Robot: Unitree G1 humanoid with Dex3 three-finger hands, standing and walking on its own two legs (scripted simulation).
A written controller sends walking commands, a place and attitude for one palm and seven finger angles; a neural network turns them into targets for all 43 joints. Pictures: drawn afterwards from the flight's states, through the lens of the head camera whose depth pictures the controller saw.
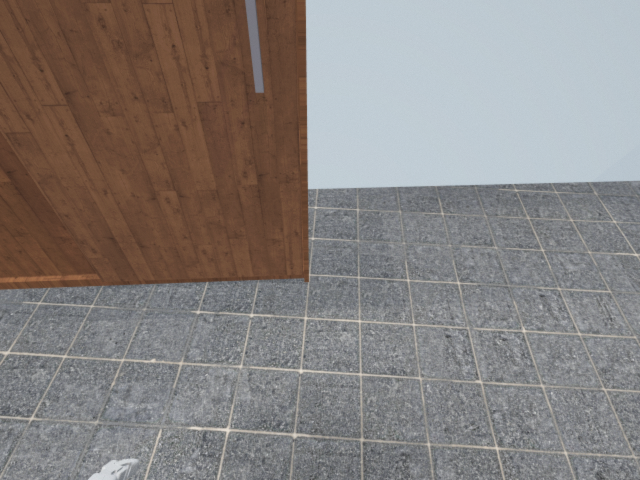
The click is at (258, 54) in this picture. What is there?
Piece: wardrobe's sliding door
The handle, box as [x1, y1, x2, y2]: [245, 0, 263, 92]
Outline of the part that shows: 245,0 255,92 263,92 255,0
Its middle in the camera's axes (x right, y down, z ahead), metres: -0.14 -0.42 +0.83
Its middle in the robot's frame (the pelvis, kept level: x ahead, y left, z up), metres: +0.91 +0.20 +0.15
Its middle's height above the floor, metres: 0.92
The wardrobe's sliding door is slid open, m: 0.00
